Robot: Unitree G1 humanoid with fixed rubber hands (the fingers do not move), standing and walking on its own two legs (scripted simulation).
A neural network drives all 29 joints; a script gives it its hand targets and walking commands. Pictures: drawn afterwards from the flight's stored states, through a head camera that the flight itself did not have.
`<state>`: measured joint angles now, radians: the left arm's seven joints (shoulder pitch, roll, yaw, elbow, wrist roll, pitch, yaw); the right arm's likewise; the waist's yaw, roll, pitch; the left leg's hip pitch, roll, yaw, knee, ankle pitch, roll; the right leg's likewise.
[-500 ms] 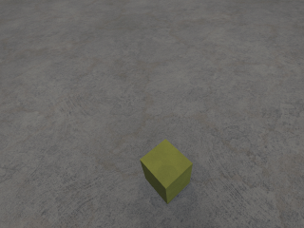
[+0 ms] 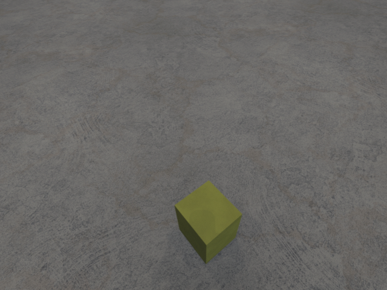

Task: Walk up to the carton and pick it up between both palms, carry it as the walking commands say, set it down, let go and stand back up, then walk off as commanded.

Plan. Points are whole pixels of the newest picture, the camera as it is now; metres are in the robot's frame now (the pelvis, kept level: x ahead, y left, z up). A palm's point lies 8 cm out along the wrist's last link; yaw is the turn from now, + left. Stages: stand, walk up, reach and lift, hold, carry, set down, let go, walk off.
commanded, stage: walk up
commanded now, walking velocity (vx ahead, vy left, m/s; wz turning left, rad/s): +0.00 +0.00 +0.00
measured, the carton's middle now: (207, 222) +0.49 +0.00 -0.63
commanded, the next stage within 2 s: none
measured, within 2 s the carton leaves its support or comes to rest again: neither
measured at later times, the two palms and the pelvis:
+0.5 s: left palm out of the picture +0.10 +0.24 -0.13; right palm out of the picture +0.04 -0.32 -0.11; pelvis +0.04 -0.03 +0.00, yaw +16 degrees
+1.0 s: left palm out of the picture +0.06 +0.09 -0.16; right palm (316, 184) +0.40 -0.31 -0.12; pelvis +0.16 -0.16 -0.02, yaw +30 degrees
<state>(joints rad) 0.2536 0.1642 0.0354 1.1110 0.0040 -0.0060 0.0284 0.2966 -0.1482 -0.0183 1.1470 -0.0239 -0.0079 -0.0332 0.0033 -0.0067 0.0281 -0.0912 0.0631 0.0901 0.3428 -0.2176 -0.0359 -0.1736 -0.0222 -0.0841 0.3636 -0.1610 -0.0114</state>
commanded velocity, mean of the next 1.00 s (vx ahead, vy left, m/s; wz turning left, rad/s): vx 0.06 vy -0.22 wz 0.43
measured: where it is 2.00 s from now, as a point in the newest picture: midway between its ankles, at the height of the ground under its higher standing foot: outside the picture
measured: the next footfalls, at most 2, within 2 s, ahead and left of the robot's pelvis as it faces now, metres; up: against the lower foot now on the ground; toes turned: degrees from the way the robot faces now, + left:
right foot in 0.66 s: +0.23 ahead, -0.23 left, +0.00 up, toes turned +17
left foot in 0.98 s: +0.16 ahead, -0.08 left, +0.00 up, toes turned +35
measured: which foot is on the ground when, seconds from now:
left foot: down 0.00-0.66, up 0.68-0.96, down 0.98-1.00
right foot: down 0.00-0.30, up 0.32-0.64, down 0.66-0.98, up 1.00-1.00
